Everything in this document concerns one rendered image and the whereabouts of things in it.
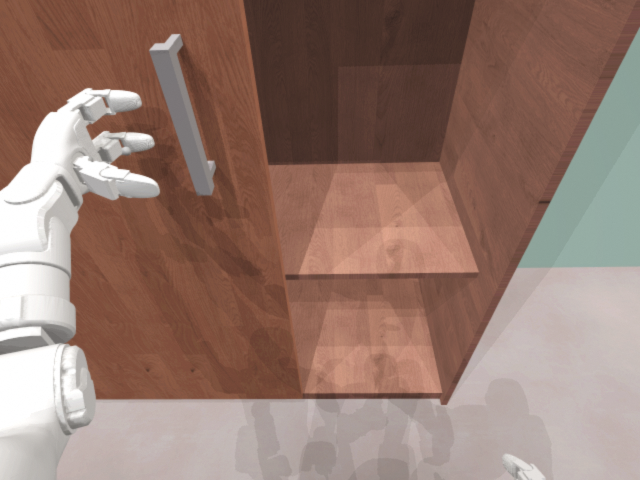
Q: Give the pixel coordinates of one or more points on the handle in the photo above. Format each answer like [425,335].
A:
[167,66]

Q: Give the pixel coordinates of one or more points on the wardrobe door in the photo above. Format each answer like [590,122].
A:
[177,296]

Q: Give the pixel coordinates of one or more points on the robot left upper arm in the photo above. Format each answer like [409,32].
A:
[46,393]

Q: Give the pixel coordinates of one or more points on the robot left forearm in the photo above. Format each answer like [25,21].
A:
[38,211]

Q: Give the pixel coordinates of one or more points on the robot right hand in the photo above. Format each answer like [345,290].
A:
[521,470]

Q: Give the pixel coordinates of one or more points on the robot left hand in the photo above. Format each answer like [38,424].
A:
[62,139]

